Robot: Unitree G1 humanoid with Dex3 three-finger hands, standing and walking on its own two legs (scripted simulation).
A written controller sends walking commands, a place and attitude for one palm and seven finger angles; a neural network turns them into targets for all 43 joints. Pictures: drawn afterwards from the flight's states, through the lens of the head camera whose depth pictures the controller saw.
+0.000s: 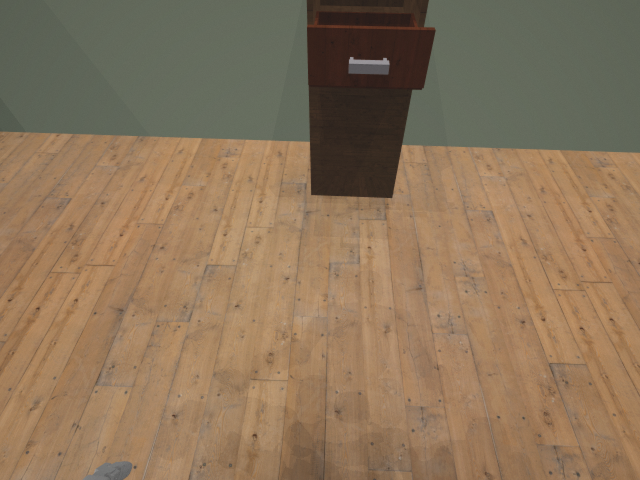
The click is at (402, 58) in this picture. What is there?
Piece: drawer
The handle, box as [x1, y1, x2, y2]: [348, 57, 389, 74]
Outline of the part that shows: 349,59 348,73 388,73 389,64 386,58 383,58 382,60 354,60 353,57 350,57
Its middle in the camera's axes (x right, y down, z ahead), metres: +0.13 -0.48 +1.07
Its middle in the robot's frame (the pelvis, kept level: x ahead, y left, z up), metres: +1.13 -0.08 +0.01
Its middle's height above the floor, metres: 0.78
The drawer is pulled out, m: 0.30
